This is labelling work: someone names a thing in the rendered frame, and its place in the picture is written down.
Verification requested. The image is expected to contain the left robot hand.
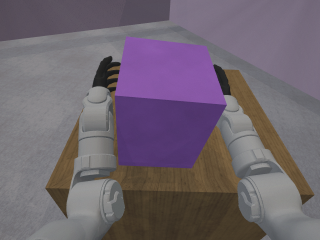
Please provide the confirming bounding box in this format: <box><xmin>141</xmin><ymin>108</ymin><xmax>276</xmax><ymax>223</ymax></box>
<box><xmin>92</xmin><ymin>56</ymin><xmax>121</xmax><ymax>92</ymax></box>

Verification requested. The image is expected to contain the right robot hand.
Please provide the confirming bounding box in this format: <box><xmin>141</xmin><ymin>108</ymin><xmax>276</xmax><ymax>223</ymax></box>
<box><xmin>213</xmin><ymin>64</ymin><xmax>231</xmax><ymax>96</ymax></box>

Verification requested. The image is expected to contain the left robot upper arm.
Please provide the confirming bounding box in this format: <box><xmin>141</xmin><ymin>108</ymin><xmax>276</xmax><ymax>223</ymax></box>
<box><xmin>26</xmin><ymin>178</ymin><xmax>125</xmax><ymax>240</ymax></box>

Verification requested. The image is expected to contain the right robot upper arm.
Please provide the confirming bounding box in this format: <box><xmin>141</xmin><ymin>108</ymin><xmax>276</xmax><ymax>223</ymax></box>
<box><xmin>237</xmin><ymin>172</ymin><xmax>320</xmax><ymax>240</ymax></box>

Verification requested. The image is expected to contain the robot left forearm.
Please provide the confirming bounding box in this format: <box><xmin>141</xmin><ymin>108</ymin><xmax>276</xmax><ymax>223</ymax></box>
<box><xmin>66</xmin><ymin>86</ymin><xmax>117</xmax><ymax>216</ymax></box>

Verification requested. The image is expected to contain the pedestal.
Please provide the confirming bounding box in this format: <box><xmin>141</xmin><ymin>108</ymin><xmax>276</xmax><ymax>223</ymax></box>
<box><xmin>45</xmin><ymin>66</ymin><xmax>315</xmax><ymax>240</ymax></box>

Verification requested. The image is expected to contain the robot right forearm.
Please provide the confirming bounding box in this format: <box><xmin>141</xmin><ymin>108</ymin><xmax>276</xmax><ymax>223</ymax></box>
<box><xmin>216</xmin><ymin>95</ymin><xmax>303</xmax><ymax>209</ymax></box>

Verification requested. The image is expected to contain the carton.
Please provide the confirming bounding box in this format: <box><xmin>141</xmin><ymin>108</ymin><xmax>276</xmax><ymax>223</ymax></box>
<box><xmin>114</xmin><ymin>36</ymin><xmax>227</xmax><ymax>169</ymax></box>

